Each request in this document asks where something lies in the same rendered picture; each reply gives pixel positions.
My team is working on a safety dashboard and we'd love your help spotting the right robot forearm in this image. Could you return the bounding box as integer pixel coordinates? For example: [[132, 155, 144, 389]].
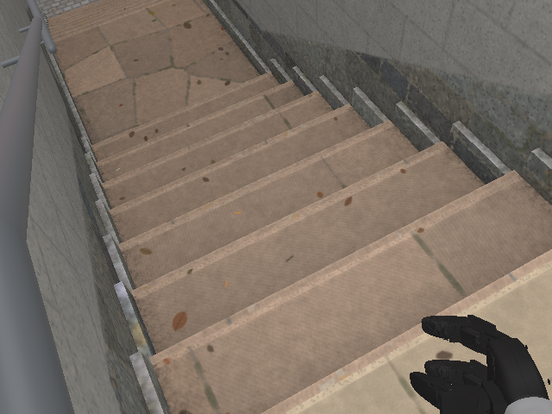
[[505, 397, 552, 414]]

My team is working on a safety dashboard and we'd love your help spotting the right robot hand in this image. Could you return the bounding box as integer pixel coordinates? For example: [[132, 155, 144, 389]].
[[410, 315, 550, 414]]

